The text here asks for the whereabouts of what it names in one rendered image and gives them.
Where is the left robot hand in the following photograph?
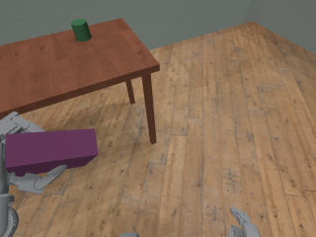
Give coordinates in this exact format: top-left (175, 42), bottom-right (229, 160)
top-left (0, 112), bottom-right (68, 195)

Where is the sponge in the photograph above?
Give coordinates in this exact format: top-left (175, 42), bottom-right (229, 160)
top-left (5, 128), bottom-right (99, 177)

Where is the table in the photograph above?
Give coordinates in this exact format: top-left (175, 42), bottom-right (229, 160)
top-left (0, 18), bottom-right (160, 144)

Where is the robot left forearm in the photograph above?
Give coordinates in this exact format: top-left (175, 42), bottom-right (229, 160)
top-left (0, 194), bottom-right (19, 237)

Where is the right robot hand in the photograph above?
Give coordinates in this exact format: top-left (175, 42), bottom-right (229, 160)
top-left (225, 206), bottom-right (261, 237)

